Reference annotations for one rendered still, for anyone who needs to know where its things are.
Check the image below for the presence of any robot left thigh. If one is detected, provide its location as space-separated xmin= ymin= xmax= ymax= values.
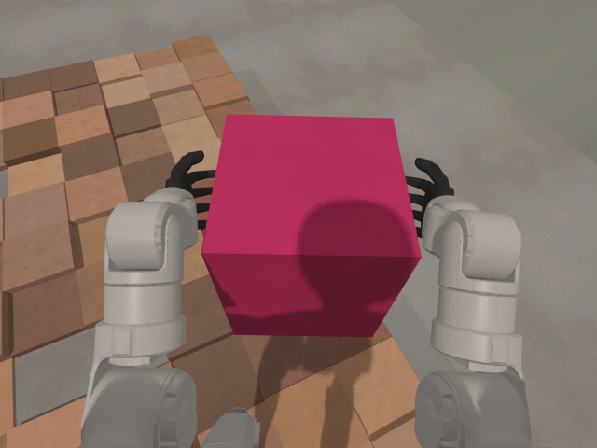
xmin=201 ymin=413 xmax=260 ymax=448

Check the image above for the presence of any robot right forearm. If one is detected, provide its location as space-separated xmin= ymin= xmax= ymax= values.
xmin=422 ymin=195 xmax=531 ymax=439

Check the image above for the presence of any robot right hand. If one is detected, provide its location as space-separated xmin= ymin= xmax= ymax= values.
xmin=405 ymin=158 xmax=454 ymax=239

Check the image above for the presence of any carton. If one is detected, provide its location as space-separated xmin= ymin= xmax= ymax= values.
xmin=201 ymin=114 xmax=422 ymax=337

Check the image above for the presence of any left robot upper arm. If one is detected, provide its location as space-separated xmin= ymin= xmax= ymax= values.
xmin=77 ymin=368 xmax=197 ymax=448

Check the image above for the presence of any right robot upper arm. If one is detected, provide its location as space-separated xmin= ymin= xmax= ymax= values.
xmin=414 ymin=371 xmax=541 ymax=448

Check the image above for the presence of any robot left hand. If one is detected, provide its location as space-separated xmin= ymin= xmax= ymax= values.
xmin=165 ymin=151 xmax=216 ymax=230

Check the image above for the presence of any robot left forearm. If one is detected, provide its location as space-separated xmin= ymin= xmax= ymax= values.
xmin=81 ymin=187 xmax=199 ymax=442

